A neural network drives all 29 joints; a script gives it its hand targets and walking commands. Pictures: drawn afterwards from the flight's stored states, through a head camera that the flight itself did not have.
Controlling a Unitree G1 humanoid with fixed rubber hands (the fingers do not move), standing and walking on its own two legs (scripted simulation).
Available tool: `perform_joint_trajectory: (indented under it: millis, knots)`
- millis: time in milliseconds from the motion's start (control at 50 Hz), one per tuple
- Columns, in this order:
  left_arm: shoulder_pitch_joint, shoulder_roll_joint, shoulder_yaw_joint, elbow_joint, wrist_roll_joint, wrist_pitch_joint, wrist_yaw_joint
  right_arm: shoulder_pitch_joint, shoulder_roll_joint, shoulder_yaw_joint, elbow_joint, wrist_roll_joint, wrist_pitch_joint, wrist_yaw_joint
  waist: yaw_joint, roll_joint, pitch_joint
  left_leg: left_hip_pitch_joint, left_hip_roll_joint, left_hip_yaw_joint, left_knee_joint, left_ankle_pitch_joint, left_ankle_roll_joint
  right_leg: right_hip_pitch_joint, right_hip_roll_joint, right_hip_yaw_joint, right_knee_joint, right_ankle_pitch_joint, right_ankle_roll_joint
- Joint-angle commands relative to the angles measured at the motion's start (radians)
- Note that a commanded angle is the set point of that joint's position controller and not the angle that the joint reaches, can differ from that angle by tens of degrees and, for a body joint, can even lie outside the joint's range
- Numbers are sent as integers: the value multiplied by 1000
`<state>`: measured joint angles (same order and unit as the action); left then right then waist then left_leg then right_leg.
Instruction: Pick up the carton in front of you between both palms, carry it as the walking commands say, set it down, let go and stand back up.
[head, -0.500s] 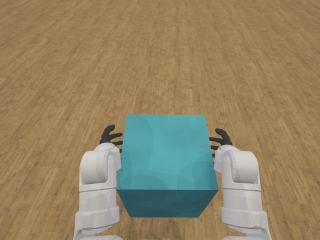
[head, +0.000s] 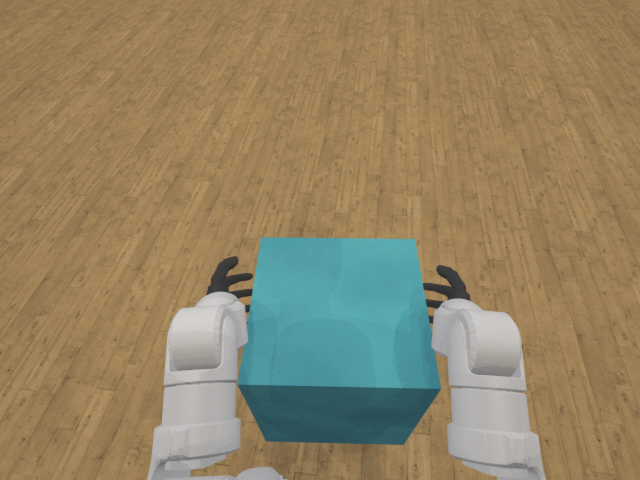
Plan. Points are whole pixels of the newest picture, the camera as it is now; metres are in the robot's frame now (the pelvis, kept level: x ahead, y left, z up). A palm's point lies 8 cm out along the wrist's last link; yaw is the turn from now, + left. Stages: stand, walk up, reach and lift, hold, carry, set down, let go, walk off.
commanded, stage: carry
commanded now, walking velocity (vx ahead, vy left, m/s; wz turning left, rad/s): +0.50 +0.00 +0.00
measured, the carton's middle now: (335, 346) +0.30 +0.00 -0.06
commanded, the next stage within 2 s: none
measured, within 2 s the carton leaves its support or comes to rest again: neither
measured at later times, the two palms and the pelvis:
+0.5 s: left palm (234, 134) +0.63 +0.17 +0.08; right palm (400, 138) +0.60 -0.12 +0.08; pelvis +0.32 +0.05 +0.00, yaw -4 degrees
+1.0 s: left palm (266, 66) +0.87 +0.13 +0.07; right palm (400, 68) +0.86 -0.15 +0.06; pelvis +0.57 +0.00 -0.01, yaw -1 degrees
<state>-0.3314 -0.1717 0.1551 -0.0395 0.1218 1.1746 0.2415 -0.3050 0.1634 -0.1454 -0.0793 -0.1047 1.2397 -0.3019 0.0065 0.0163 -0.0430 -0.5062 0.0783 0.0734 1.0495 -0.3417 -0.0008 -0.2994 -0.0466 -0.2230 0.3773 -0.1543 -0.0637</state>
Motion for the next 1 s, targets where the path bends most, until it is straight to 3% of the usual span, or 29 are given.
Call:
perform_joint_trajectory:
  millis: [0, 80, 180, 220, 240, 260, 280, 300, 320, 360, 400, 460, 500, 580, 640, 660, 680, 700, 720, 740, 780, 820, 880, 920, 940, 960, 980]
  knots:
    - [-529, -1123, -655, -116, -465, -5, -438, -660, 1106, 694, -162, 468, -72, 465, 7, -145, -399, -113, 33, -12, -133, 66, -12, 397, -268, 257, -186, 101, -90]
    - [-490, -1086, -665, -155, -463, 6, -431, -633, 1080, 702, -213, 457, -66, 444, 12, -155, -350, -96, 19, 44, -374, 205, -27, 416, -228, 166, -185, 191, -84]
    - [-439, -1026, -668, -146, -431, 40, -410, -596, 1017, 697, -208, 452, -24, 448, 18, -167, -298, -8, -19, 104, -565, 305, 2, 461, -203, 102, -111, 357, -34]
    - [-434, -1011, -672, -122, -423, 52, -407, -578, 1002, 684, -171, 446, -8, 459, 4, -151, -307, 150, -58, 168, -658, 312, 17, 425, -178, 51, 23, 447, 4]
    - [-438, -1005, -675, -110, -420, 57, -407, -562, 994, 674, -144, 443, -3, 465, -9, -110, -350, 343, -82, 199, -670, 278, 25, 334, -142, 7, 162, 458, 29]
    - [-447, -991, -675, -101, -418, 62, -408, -555, 984, 663, -122, 437, 2, 470, -30, -34, -418, 560, 34, 54, -660, 212, 42, 180, -119, 6, 360, 248, 60]
    - [-496, -999, -687, -117, -435, 75, -412, -552, 969, 651, -85, 413, -4, 472, -37, 220, -492, 786, 285, -382, -699, 150, 180, -133, -12, 35, 632, -13, 102]
    - [-517, -990, -693, -107, -437, 79, -416, -548, 985, 648, -61, 414, -7, 472, -40, 306, -450, 859, 343, -566, -781, 273, 242, -376, 59, 111, 784, -351, 103]
    - [-519, -1013, -689, -83, -433, 77, -416, -558, 994, 641, -68, 420, -7, 474, -35, 223, -428, 845, 338, -474, -744, 386, 238, -444, -3, 187, 876, -356, 74]
    - [-537, -1041, -693, -86, -444, 64, -418, -595, 1032, 640, -90, 432, -16, 480, -33, 59, -398, 725, 296, -320, -740, 479, 174, -433, -67, 217, 810, -254, 55]
    - [-568, -1077, -700, -107, -458, 51, -414, -667, 1055, 650, -136, 456, -27, 484, -23, 77, -390, 624, 259, -206, -793, 392, 129, -359, -77, 196, 683, -169, 65]
    - [-594, -1093, -702, -160, -460, 37, -396, -709, 1045, 653, -201, 482, -34, 485, -22, 119, -370, 601, 230, -107, -843, 336, 141, -349, -70, 150, 550, -96, 79]
    - [-590, -1081, -703, -192, -454, 41, -382, -696, 1028, 648, -224, 479, -28, 479, -22, 122, -348, 612, 204, -50, -844, 366, 144, -355, -68, 127, 431, -35, 87]
    - [-491, -1054, -704, -159, -437, 61, -381, -580, 1005, 642, -175, 434, -9, 470, -27, 130, -312, 621, 148, 77, -746, 759, 105, -254, -2, 42, 213, 108, 82]
    - [-444, -1043, -701, -104, -439, 67, -401, -524, 1011, 646, -121, 404, -10, 472, -27, 140, -319, 616, 111, 130, -615, 824, 44, -80, 53, -15, 49, 256, 76]
    - [-433, -1045, -699, -85, -437, 66, -409, -520, 1012, 649, -108, 401, -12, 475, -11, 107, -324, 568, 88, 163, -522, 814, 8, 54, 67, -42, -60, 361, 76]
    - [-433, -1042, -692, -68, -434, 64, -417, -523, 1010, 655, -97, 399, -15, 478, -6, 81, -347, 473, 67, 162, -438, 715, -29, 220, 13, -12, -80, 475, 76]
    - [-435, -1041, -680, -53, -430, 62, -425, -547, 1010, 665, -90, 402, -17, 482, 7, -59, -427, 323, 38, 135, -270, 343, -62, 433, -180, 167, 54, 922, 48]
    - [-424, -1043, -665, -6, -414, 53, -428, -587, 1031, 675, -84, 424, -12, 484, 19, -229, -525, 63, -42, 67, -118, -136, -76, 710, -349, 356, 144, 1233, -113]
    - [-395, -1052, -650, 6, -413, 41, -426, -578, 1022, 678, -85, 431, -13, 485, 18, -251, -550, 8, -56, 3, -58, -263, -71, 693, -367, 411, 74, 1115, -165]
    - [-433, -1088, -637, -34, -417, 23, -425, -646, 1045, 689, -138, 452, -29, 485, 8, -174, -515, 18, -11, -61, -186, -268, -40, 583, -320, 348, 3, 809, -131]
    - [-477, -1122, -640, -89, -425, 11, -423, -688, 1050, 695, -197, 472, -42, 476, -1, -157, -483, 138, -10, -38, -427, -211, -31, 451, -275, 265, -38, 635, -82]
    - [-500, -1113, -662, -161, -438, 1, -415, -664, 1071, 697, -231, 478, -48, 463, 0, -142, -535, 293, -21, 21, -596, 27, -25, 384, -240, 169, -13, 517, -69]
    - [-507, -1093, -675, -198, -440, 1, -410, -650, 1065, 693, -253, 476, -47, 459, -8, -119, -535, 399, 30, 16, -712, 282, -26, 302, -189, 105, 27, 384, -19]
    - [-525, -1088, -684, -215, -445, 6, -408, -665, 1058, 690, -268, 472, -43, 457, -4, -79, -521, 412, 91, -34, -687, 387, -20, 278, -161, 98, 52, 326, 6]
    - [-527, -1081, -690, -219, -451, 15, -407, -662, 1041, 685, -268, 464, -37, 456, 0, -3, -507, 454, 129, -40, -592, 563, -5, 234, -146, 116, 76, 331, 24]
    - [-511, -1061, -690, -211, -450, 26, -405, -635, 1031, 680, -244, 459, -27, 456, -2, 22, -502, 464, 132, -37, -553, 625, 5, 218, -138, 119, 99, 372, 31]
